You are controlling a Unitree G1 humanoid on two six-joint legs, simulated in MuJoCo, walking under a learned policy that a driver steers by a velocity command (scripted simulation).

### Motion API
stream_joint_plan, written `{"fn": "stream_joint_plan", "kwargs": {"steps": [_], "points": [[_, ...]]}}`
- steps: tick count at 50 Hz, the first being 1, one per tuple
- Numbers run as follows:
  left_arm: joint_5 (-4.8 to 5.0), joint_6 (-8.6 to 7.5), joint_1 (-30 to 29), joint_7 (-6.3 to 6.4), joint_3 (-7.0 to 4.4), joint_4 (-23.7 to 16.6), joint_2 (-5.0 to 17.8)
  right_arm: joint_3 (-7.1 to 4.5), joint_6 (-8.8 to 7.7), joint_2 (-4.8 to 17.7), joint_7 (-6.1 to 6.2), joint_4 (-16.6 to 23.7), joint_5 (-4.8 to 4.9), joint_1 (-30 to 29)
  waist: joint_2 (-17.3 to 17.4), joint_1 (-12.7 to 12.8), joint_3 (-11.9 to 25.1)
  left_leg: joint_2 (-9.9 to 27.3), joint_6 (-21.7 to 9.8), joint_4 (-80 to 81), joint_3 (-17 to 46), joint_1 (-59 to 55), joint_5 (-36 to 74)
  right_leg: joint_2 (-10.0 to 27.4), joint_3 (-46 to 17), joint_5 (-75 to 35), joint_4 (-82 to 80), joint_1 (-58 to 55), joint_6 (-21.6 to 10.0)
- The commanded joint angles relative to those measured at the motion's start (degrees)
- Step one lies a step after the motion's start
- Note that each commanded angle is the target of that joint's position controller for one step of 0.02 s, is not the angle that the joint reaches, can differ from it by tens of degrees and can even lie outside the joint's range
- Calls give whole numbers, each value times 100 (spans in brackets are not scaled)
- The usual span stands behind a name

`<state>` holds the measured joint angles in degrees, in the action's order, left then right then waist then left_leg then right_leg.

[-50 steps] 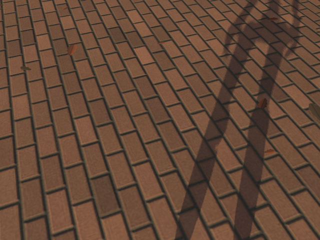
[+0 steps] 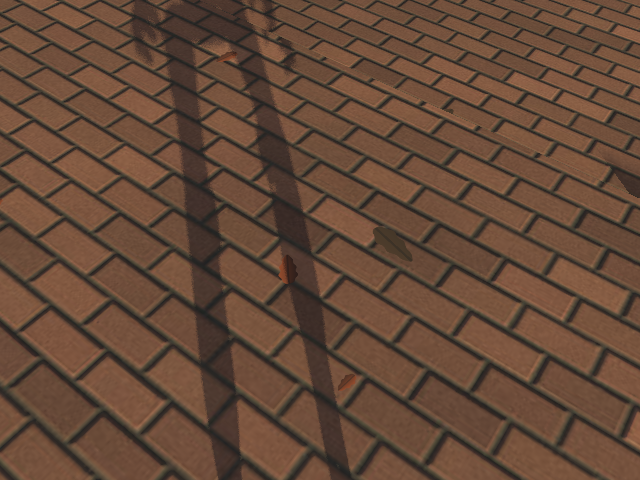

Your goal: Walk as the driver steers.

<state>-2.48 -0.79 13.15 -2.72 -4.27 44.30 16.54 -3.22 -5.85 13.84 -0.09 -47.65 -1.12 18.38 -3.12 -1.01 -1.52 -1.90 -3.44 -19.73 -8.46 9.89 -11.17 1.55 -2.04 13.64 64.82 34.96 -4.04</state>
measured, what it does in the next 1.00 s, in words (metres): walks ahead: right foot, then left foot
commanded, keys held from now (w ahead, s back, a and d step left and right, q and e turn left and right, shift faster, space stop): w+e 0.08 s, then e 0.24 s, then no key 0.14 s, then q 0.34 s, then w+q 0.20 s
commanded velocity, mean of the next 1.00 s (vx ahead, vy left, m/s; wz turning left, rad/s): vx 0.19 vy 0.00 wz -0.13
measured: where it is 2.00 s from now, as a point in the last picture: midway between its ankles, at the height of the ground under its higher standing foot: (316, 372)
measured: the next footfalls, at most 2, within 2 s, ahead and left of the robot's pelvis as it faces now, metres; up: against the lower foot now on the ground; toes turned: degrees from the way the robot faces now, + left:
right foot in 0.28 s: +0.29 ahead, -0.12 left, +0.00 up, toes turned -12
left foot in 0.82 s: +0.26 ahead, +0.06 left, +0.00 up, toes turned -7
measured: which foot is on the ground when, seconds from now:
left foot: down 0.00-0.26, up 0.28-0.80, down 0.82-1.00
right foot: up 0.00-0.26, down 0.28-0.82, up 0.84-1.00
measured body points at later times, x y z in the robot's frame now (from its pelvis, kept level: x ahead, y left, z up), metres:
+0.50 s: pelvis +0.20 -0.05 -0.01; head +0.24 -0.08 +0.44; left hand +0.37 +0.17 -0.13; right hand +0.23 -0.32 -0.15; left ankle +0.24 +0.10 -0.66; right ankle +0.26 -0.11 -0.74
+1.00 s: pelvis +0.26 -0.02 +0.00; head +0.27 +0.00 +0.45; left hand +0.39 +0.24 -0.12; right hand +0.27 -0.29 -0.12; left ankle +0.22 +0.06 -0.74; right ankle +0.28 -0.15 -0.69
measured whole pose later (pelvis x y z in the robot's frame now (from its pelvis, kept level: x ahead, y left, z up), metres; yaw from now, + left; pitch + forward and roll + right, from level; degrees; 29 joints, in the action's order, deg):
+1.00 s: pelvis +0.26 -0.02 +0.00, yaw -1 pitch +2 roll -1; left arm -2.1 -0.5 11.3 -0.6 -3.4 46.6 15.7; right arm -3.4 0.2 13.5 0.4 -48.5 -0.6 22.5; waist -1.5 -1.3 0.9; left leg -3.8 -4.6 -20.4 4.8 7.5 -14.3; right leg -1.0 -0.2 16.5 50.8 28.1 0.4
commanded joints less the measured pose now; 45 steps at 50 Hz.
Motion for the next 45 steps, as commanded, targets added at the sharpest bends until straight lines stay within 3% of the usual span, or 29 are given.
{"fn": "stream_joint_plan", "kwargs": {"steps": [1, 5, 9, 11, 12, 13, 14, 15, 16, 17, 18, 19, 20, 22, 24, 27, 30, 33, 36, 39, 40, 41, 42, 43, 44, 45], "points": [[0, 9, -111, -91, 50, -416, 0, -61, -134, 431, -24, 201, 8, 101, 670, 132, -85, 1670, -662, 1184, 976, -238, 1203, 273, -156, -605, -215, 681, 66], [40, -50, -931, -172, 164, -671, -158, -48, -100, 494, -9, 72, 18, 265, 677, 7, -280, 1438, -468, 1022, 137, -243, 2108, 204, 306, -1477, -1648, 356, 61], [6, -94, -1353, -200, 210, -832, -199, -75, 25, 728, 104, -102, 55, 587, 785, -135, -232, 1488, -293, 366, -288, -746, 3763, -87, 866, -1225, -2748, -320, -58], [-51, -104, -989, -144, 154, -759, -53, -118, 125, 898, 181, -152, 66, 593, 950, 12, 24, 1527, -197, -442, -388, -1081, 4829, -394, 974, -694, -3013, -793, -225], [-78, -143, -513, -108, 100, -632, 62, -139, 186, 969, 214, -160, 76, 575, 960, 201, 273, 1519, -166, -1199, -426, -1090, 4985, -567, 928, -595, -3248, -1296, -344], [-137, -213, 218, -41, 17, -384, 211, -144, 231, 994, 222, -125, 116, 517, 747, 526, 700, 1387, -43, -2333, -507, -820, 4339, -699, 818, -1063, -3800, -2204, -483], [-184, -262, 840, 65, -115, -235, 639, -127, 232, 895, 206, 6, 101, 655, 228, 745, 1251, 1176, 159, -3932, -524, 308, 2196, 89, -48, -2516, -3738, -3584, -705], [-68, -235, 655, 128, -268, -387, 1327, 34, 261, 203, 129, 327, 162, 1264, -983, 197, 2069, 273, 466, -6134, -247, 2501, -3059, 2101, -2451, -6308, -2959, -5545, -1789], [256, -119, 1240, 216, -330, -469, 1244, -65, 334, 709, 125, 370, 43, 841, -150, 750, 2822, 217, 493, -6554, 785, 2651, -2584, 2088, -2861, -6202, -3386, -5446, -2111], [254, -60, 692, 287, -250, -471, 976, -37, 353, 590, 127, 452, 118, 429, -22, 522, 2031, 488, 486, -6387, 937, 2879, -1881, 1873, -2215, -5474, -3746, -4734, -1936], [283, -26, 229, 302, -129, -504, 545, 0, 344, 539, 138, 449, 75, 190, 211, 347, 1286, 647, 484, -5838, 906, 2786, -1487, 1547, -1799, -4795, -4081, -3816, -1644], [294, -20, -3, 316, -51, -487, 323, -9, 404, 543, 144, 430, -22, 121, 263, 123, 853, 746, 494, -5425, 942, 2549, -1351, 1238, -1532, -4454, -4289, -3171, -1361], [295, -21, -134, 323, 0, -492, 184, -14, 528, 528, 137, 376, -104, 316, 187, -44, 722, 757, 519, -5160, 922, 2140, -1276, 1052, -1285, -4283, -4459, -2627, -1235], [173, -84, -122, 279, 7, -442, 257, -1, 694, 411, 119, 288, -88, 514, 187, -162, 805, 615, 496, -4915, 838, 1668, -1074, 878, -999, -4462, -4566, -2161, -1144], [118, -138, -95, 253, 7, -371, 320, 7, 745, 334, 105, 233, -35, 539, 162, -201, 888, 562, 467, -4595, 842, 1535, -839, 827, -808, -4204, -4689, -2031, -1086], [92, -163, -8, 271, 144, -187, 50, 29, 815, 278, 97, 145, -30, 320, -36, -115, 733, 608, 430, -3741, 930, 1335, -528, 773, -628, -2747, -5049, -1905, -881], [41, -152, 77, 303, 168, -23, 112, 43, 875, 308, 87, 130, -2, -47, -222, 53, 428, 525, 360, -2911, 941, 1056, -502, 810, -599, -1143, -5328, -1803, -752], [61, -68, 156, 382, 102, 33, 349, 9, 856, 437, 87, 241, 11, -339, -212, 193, 243, 346, 287, -2576, 848, 1169, -1011, 1027, -750, -613, -5170, -2077, -906], [101, 22, 245, 485, 49, 94, 452, 16, 799, 370, 102, 297, 29, -329, -143, 243, 231, 232, 197, -2255, 715, 1193, -1497, 1251, -883, -927, -4847, -2453, -1040], [171, 86, 134, 575, -4, 152, 521, 50, 710, 194, 126, 242, 62, 4, -61, 24, 325, 86, 66, -986, 558, 591, -926, 1188, -624, -1688, -4272, -2534, -819], [173, 94, 187, 594, -25, 181, 520, 37, 663, 285, 135, 255, 43, 42, 76, 2, 288, 198, -19, -368, 853, 322, -401, 1062, -459, -1605, -4002, -2351, -558], [164, 90, 176, 580, 7, 76, 322, -27, 608, 602, 147, 250, -56, 264, 680, 31, 437, 859, -273, 217, 1924, -96, -518, 645, -67, -501, -3254, -1819, -240], [187, 76, -154, 546, 90, -239, -25, -247, 613, 1308, 105, 241, 0, 418, 1648, 36, 48, 1950, -977, 397, 3641, -471, -137, -512, 752, 1318, -2447, -339, 165], [9, 89, -595, 486, 69, -312, 170, -303, 631, 1306, 73, 85, -29, 933, 1494, -369, -198, 2267, -1467, 743, 4169, -541, -704, -538, 350, 1924, -1518, 372, 189], [11, 73, -589, 388, 33, -297, 232, -238, 639, 1018, 79, 86, -13, 815, 1054, -209, -331, 2009, -1432, 907, 3937, -451, -1615, -317, 51, 1462, -1177, 519, 214], [75, 27, -579, 307, 7, -251, 303, -201, 657, 857, 84, 170, 22, 457, 916, -59, -471, 1669, -1217, 1080, 3644, -309, -2159, -204, -10, 972, -1205, 544, 262]]}}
